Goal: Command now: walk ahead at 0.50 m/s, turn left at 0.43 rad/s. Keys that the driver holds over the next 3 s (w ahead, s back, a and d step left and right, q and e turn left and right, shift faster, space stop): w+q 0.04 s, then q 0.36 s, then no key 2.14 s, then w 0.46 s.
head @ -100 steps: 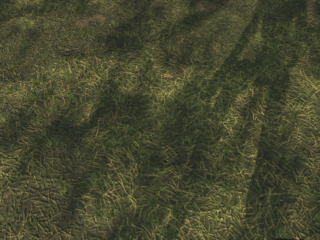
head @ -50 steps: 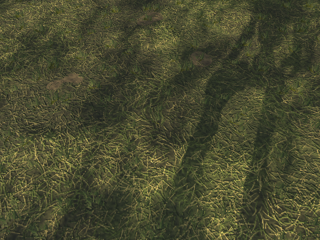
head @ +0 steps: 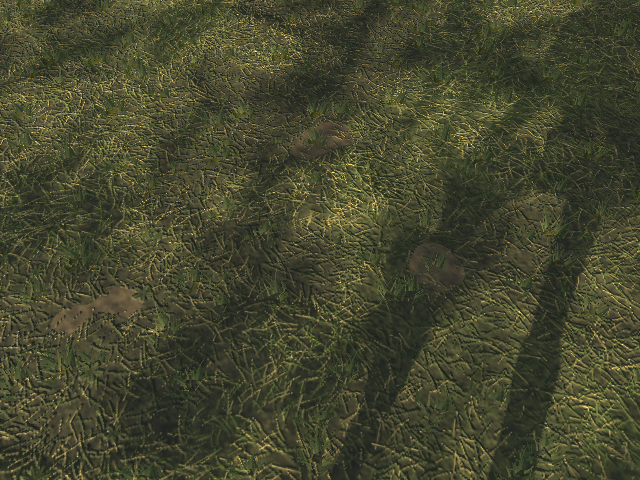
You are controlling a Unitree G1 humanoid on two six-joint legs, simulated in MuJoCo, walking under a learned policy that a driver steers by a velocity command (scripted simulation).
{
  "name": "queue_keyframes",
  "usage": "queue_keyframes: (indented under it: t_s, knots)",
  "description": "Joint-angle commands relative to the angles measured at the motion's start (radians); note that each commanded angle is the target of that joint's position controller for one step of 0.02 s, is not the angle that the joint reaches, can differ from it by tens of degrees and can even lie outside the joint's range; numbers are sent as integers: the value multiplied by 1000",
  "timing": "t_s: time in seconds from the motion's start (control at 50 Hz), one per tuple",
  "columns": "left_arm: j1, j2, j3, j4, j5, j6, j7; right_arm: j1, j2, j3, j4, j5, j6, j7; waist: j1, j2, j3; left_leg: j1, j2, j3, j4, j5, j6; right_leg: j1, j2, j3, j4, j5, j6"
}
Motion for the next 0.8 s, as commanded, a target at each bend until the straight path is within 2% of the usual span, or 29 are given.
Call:
queue_keyframes:
  t_s: [0.02,0.04,0.08,0.12,0.16,0.18,0.2,0.22,0.24,0.26,0.28,0.3,0.32,0.34,0.36,0.38,0.42,0.46,0.5,0.54,0.58,0.64,0.68,0.7,0.72,0.74,0.76,0.78,0.8]
  knots:
    - [-70,146,26,-70,-3,-14,18,-32,-26,-2,-58,-7,-8,16,-24,-91,45,23,12,25,-146,162,-6,-62,-262,59,-159,243,-100]
    - [-53,152,27,-66,-7,-12,22,-72,-17,4,-73,-9,-8,22,-8,-84,58,29,7,52,-192,184,-4,-50,-265,38,-163,245,-97]
    - [-32,164,29,-61,-11,3,32,-148,-3,13,-112,-18,-10,35,11,-69,92,33,-13,98,-282,194,0,-9,-270,-12,-116,403,-87]
    - [-10,183,34,-55,-21,26,40,-172,-6,14,-145,-23,-8,50,14,-85,77,48,-41,141,-327,144,8,65,-290,-37,-31,579,-77]
    - [-28,212,44,-68,-36,48,49,-125,-42,0,-162,-21,-4,64,-24,-125,25,122,-90,176,-340,43,34,125,-305,-45,87,807,-58]
    - [-49,224,49,-80,-44,57,55,-60,-70,-13,-155,-19,-4,69,-61,-143,-12,194,-123,194,-346,-7,51,136,-304,-45,181,906,-43]
    - [-72,231,51,-91,-47,65,57,46,-114,-33,-135,-16,-6,69,-117,-139,-67,315,-155,196,-396,6,75,126,-286,-45,326,908,-20]
    - [-79,225,48,-99,-47,65,55,155,-170,-60,-113,-18,-9,54,-179,-91,-124,498,-167,162,-509,168,109,46,-234,-59,542,761,32]
    - [-29,127,19,-128,3,54,45,180,-265,-75,-112,-26,-4,27,-122,127,-219,775,35,-110,-433,621,175,-226,-143,-50,860,37,92]
    - [88,71,-6,-157,6,33,27,120,-317,-74,-165,-46,-6,28,-35,223,-414,1046,285,-602,-468,792,445,-527,47,129,1201,-553,145]
    - [2,157,13,-157,-29,17,14,137,-252,-59,-189,-41,2,33,-112,46,-472,1010,245,-535,-530,655,409,-562,-9,281,1230,-497,118]
    - [-81,164,15,-185,-52,15,14,70,-199,-46,-201,-29,0,32,-103,17,-338,890,192,-397,-551,526,354,-610,-44,267,1176,-403,95]
    - [-101,158,18,-172,-39,24,29,9,-164,-37,-207,-12,2,28,-69,-66,-215,730,134,-306,-582,428,296,-607,-87,253,1088,-329,98]
    - [-107,177,27,-173,-23,41,42,-26,-136,-30,-216,-10,7,21,-46,-47,-158,598,107,-266,-607,365,274,-565,-109,255,1019,-285,100]
    - [-100,186,34,-178,-18,59,45,-39,-133,-28,-224,-23,12,16,-23,-19,-138,501,83,-251,-632,323,264,-498,-116,258,982,-261,98]
    - [-89,176,34,-184,-15,70,48,-43,-142,-31,-230,-34,14,14,-11,1,-134,449,68,-242,-644,323,263,-467,-105,251,948,-246,102]
    - [-72,150,30,-184,-11,78,55,-36,-164,-36,-237,-38,13,5,-2,20,-153,425,54,-206,-638,386,261,-455,-93,243,872,-211,115]
    - [-83,144,26,-187,-10,84,59,-27,-164,-34,-240,-32,19,-7,-11,30,-177,440,53,-195,-628,366,250,-468,-94,244,802,-164,131]
    - [-110,142,24,-195,-12,91,61,-31,-155,-27,-244,-31,32,-17,-23,46,-182,436,38,-191,-633,228,226,-461,-100,247,735,-108,140]
    - [-142,141,21,-206,-17,95,58,-41,-146,-20,-247,-36,41,-23,-36,66,-158,412,24,-195,-647,67,208,-438,-103,246,661,-72,144]
    - [-164,140,18,-213,-20,92,54,-43,-138,-13,-245,-43,46,-24,-49,84,-131,395,20,-206,-653,-25,202,-401,-101,242,581,-66,142]
    - [-160,142,15,-213,-22,77,42,-32,-121,0,-236,-47,51,-17,-56,97,-117,416,30,-230,-607,6,195,-325,-86,224,453,-103,128]
    - [-114,123,10,-199,-19,63,27,-39,-93,17,-232,-37,54,-14,-15,78,-114,412,9,-222,-542,63,155,-197,-66,196,224,25,98]
    - [-103,145,11,-197,-5,57,21,2,-73,25,-221,-37,51,-14,-18,45,-113,389,-24,-209,-510,38,107,-117,-108,239,145,153,72]
    - [-92,223,23,-206,11,56,23,52,-54,31,-223,-53,44,-14,-61,-98,-130,338,-107,-131,-388,-93,50,-46,-253,372,141,367,14]
    - [-144,228,23,-198,17,62,24,90,-51,26,-227,-45,37,-9,-122,-270,-109,309,-183,-25,-368,-279,8,-95,-329,455,141,409,-96]
    - [-172,157,8,-207,8,63,21,45,-89,22,-228,-54,35,-8,-95,-257,-109,372,-146,-14,-387,-261,-14,-152,-326,470,118,300,-119]
    - [-177,143,5,-205,2,62,19,2,-99,16,-232,-49,38,-7,-77,-236,-103,411,-142,-11,-415,-192,-12,-162,-267,420,126,209,-76]
    - [-167,156,7,-200,-3,61,16,-22,-86,17,-229,-49,49,-7,-64,-212,-94,444,-141,-13,-433,-126,-8,-181,-220,373,137,130,-33]
Next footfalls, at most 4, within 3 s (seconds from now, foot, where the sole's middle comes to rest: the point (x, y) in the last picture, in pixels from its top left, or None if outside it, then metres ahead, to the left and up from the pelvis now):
0.22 left None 0.30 0.14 -0.78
0.70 right None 0.36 -0.09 -0.78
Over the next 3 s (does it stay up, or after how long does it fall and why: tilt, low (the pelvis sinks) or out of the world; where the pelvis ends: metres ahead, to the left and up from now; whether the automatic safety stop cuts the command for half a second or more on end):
stays up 0.38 0.08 0.00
